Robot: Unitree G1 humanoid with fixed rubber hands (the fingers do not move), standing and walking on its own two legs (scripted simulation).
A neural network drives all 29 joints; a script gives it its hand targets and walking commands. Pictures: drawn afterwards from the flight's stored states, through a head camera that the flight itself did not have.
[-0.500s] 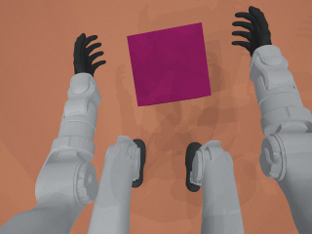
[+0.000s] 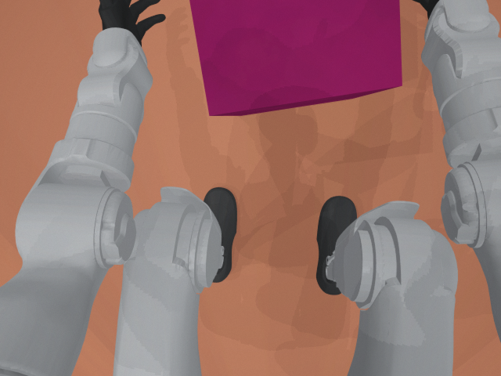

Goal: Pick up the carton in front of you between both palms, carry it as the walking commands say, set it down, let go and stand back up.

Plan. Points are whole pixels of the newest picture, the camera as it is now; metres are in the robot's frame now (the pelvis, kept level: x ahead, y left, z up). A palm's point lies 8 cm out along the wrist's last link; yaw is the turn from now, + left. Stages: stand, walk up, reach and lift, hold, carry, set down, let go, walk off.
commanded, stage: reach and lift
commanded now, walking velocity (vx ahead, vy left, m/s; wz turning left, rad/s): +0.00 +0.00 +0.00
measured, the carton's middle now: (289, 33) +0.53 -0.02 -0.25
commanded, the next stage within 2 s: none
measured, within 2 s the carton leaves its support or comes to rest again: leaves its support in 0.66 s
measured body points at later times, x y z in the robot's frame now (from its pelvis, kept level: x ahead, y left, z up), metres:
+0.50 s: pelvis +0.00 +0.00 +0.00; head +0.36 -0.03 +0.27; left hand +0.54 +0.14 -0.16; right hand +0.56 -0.16 -0.17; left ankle +0.13 +0.13 -0.34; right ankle +0.12 -0.12 -0.34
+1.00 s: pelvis +0.01 +0.01 +0.00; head +0.32 -0.05 +0.32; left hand +0.56 +0.11 -0.07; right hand +0.54 -0.18 -0.13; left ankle +0.13 +0.13 -0.34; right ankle +0.12 -0.12 -0.34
